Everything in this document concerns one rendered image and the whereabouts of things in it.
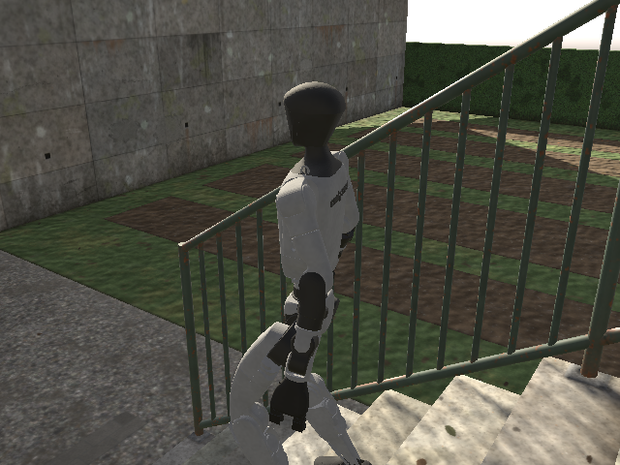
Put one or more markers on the stairs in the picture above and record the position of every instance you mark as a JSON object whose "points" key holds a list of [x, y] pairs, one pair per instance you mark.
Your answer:
{"points": [[561, 418]]}

